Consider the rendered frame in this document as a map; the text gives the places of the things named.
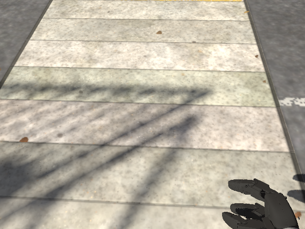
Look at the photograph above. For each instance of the right robot hand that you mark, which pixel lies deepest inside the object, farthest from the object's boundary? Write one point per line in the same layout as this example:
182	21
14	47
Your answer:
275	214

